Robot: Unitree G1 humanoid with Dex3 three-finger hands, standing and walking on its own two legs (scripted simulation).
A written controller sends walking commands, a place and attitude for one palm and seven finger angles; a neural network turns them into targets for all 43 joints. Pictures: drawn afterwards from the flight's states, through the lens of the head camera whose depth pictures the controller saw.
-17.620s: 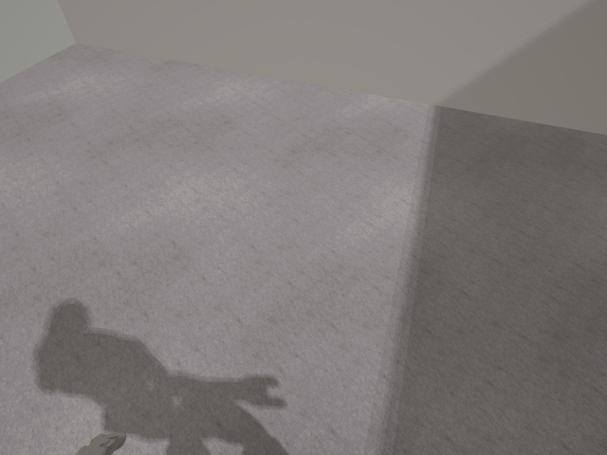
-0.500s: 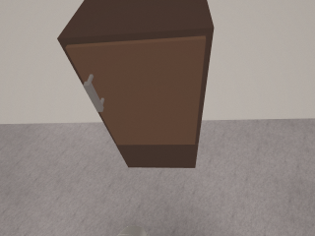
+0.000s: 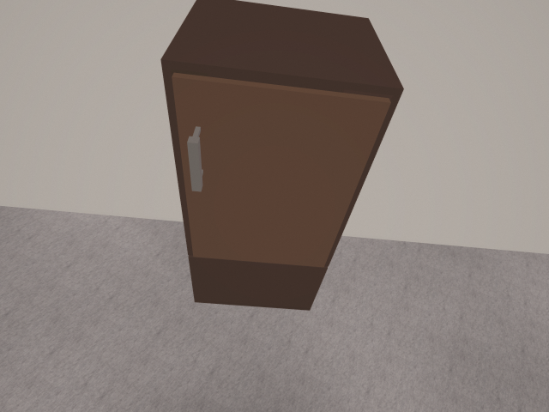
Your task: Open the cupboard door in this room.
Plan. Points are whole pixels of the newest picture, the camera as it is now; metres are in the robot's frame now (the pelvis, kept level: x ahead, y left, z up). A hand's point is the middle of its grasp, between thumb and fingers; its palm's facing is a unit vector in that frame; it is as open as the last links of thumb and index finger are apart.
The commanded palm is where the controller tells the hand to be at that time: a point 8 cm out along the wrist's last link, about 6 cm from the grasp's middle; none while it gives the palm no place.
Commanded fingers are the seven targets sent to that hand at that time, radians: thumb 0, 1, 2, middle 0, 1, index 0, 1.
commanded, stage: come to a stop and stand still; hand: left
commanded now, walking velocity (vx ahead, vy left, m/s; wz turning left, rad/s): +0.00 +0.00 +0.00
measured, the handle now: (197, 159) +0.60 +0.21 +0.00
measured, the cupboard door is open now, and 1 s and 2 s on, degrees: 0 0 0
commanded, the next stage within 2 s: look again from close up in 1.52 s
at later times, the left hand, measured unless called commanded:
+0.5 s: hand out of the picture +0.11 +0.12 -0.18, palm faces +0.03 -0.98 -0.19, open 7.2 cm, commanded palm none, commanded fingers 0.00 0.90 0.90 -0.20 -0.30 -0.20 -0.30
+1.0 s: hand out of the picture -0.04 +0.15 -0.19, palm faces +0.07 -0.98 -0.16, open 7.3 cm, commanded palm none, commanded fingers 0.00 0.90 0.90 -0.20 -0.30 -0.20 -0.30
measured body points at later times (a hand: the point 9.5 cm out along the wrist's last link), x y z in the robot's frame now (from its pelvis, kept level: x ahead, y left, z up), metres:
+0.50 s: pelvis +0.03 -0.05 -0.01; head +0.04 -0.05 +0.44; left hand +0.11 +0.17 -0.16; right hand -0.03 -0.24 -0.18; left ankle -0.04 +0.08 -0.75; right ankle +0.02 -0.13 -0.75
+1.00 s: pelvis +0.00 -0.02 -0.01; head +0.00 -0.01 +0.44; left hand -0.04 +0.20 -0.17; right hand -0.01 -0.24 -0.16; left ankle -0.04 +0.08 -0.75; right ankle +0.02 -0.13 -0.75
